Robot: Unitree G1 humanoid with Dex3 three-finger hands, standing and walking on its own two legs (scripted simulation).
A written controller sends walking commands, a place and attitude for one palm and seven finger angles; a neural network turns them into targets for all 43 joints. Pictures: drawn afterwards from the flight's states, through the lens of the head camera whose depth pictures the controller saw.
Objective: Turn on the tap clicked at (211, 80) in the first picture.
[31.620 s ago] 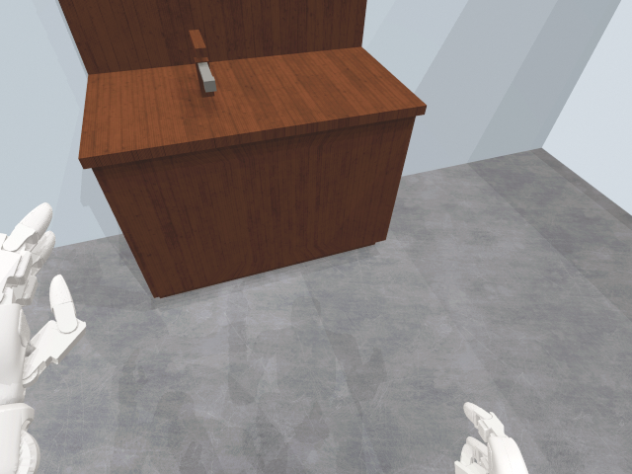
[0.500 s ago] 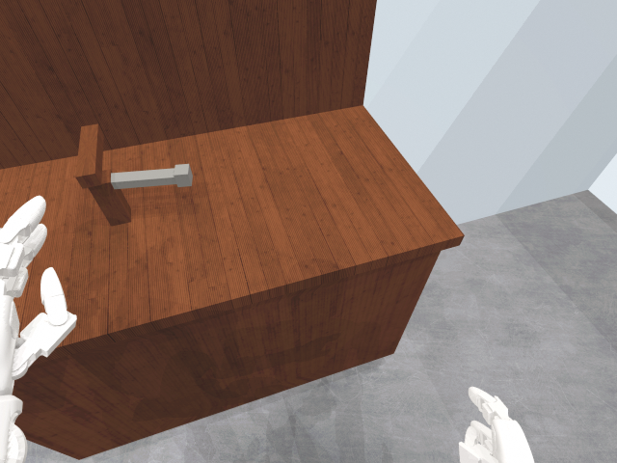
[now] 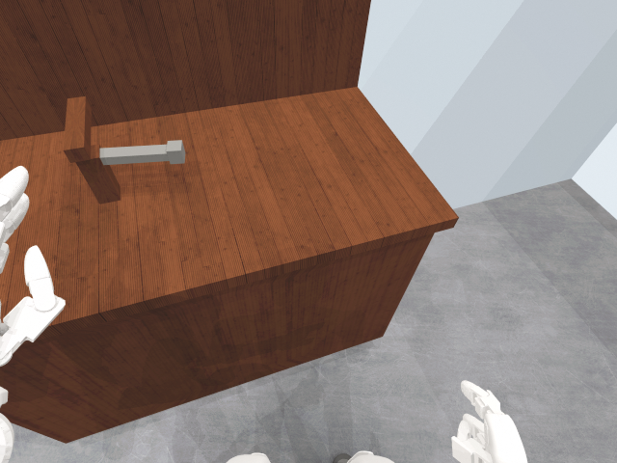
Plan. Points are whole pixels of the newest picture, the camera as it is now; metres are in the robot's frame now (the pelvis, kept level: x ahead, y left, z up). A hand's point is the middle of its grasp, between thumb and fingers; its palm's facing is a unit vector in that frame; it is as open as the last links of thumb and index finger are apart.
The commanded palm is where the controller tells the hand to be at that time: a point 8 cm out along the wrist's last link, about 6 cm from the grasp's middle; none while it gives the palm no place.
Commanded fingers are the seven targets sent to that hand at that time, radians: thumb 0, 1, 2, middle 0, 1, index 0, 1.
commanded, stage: step back with the hand held close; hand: left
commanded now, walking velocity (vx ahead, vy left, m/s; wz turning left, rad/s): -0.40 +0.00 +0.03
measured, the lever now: (176, 152) +0.57 +0.27 +0.05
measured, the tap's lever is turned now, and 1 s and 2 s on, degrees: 79 79 79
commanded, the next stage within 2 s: stop stepping back and stand still in 0.76 s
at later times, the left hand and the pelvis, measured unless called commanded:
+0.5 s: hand (9, 420) +0.13 +0.23 +0.17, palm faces +0.39 -0.79 -0.46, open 7.4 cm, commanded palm +0.06 +0.27 +0.19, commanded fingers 0.00 0.90 0.90 -0.20 -0.30 -0.20 -0.30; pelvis -0.08 -0.02 +0.01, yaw +5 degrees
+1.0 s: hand out of the picture -0.02 +0.21 +0.17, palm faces +0.39 -0.81 -0.44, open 7.4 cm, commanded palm -0.07 +0.25 +0.19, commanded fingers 0.00 0.90 0.90 -0.20 -0.30 -0.20 -0.30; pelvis -0.22 -0.04 +0.01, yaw +3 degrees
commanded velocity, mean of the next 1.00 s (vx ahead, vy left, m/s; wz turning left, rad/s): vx -0.29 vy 0.00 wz -0.03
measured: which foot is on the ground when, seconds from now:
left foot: down 0.00-0.22, up 0.24-0.44, down 0.46-0.68, up 0.70-0.92, down 0.94-1.00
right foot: down 0.00-0.46, up 0.48-0.64, down 0.66-0.94, up 0.96-1.00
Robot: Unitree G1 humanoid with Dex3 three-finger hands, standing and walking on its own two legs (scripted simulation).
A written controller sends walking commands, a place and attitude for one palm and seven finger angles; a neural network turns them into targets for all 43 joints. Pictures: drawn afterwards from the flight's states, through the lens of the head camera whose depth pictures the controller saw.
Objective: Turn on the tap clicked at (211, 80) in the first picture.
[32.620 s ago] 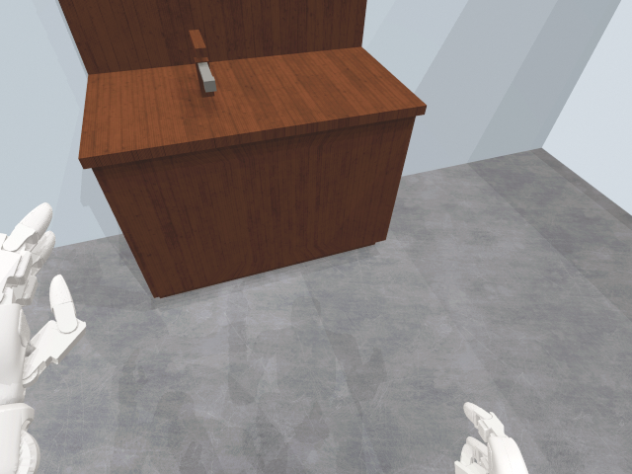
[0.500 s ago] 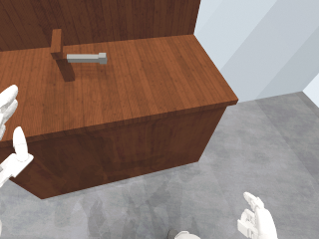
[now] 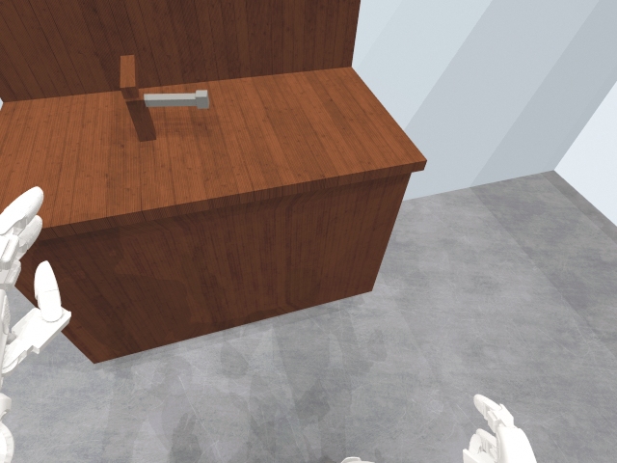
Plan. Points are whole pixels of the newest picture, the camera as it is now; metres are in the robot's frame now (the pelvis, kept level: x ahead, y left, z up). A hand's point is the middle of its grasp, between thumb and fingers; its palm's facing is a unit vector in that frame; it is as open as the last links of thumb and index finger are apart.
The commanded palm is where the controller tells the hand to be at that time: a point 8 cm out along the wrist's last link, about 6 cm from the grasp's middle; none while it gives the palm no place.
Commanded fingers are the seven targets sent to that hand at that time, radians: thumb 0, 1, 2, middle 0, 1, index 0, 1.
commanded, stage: stop stepping back and stand still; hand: left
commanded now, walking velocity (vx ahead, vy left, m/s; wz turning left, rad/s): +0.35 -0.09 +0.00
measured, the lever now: (202, 99) +0.80 +0.27 +0.03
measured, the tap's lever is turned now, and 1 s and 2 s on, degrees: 79 79 79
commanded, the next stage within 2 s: stand and check the lever's angle in 0.82 s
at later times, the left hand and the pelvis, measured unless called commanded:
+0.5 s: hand (57, 349) +0.18 +0.23 +0.17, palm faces +0.41 -0.82 -0.39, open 7.4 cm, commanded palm +0.13 +0.26 +0.18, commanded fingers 0.00 0.90 0.90 -0.20 -0.30 -0.20 -0.30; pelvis -0.03 -0.02 +0.00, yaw +0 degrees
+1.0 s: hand (53, 337) +0.19 +0.24 +0.16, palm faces +0.39 -0.84 -0.37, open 7.4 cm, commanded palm +0.14 +0.27 +0.18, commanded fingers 0.00 0.90 0.90 -0.20 -0.30 -0.20 -0.30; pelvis -0.02 +0.00 +0.01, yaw -1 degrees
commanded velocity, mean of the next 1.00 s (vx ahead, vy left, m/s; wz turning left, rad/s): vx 0.06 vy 0.00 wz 0.00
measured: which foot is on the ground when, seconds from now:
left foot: down 0.00-1.00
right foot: up 0.00-0.16, down 0.18-1.00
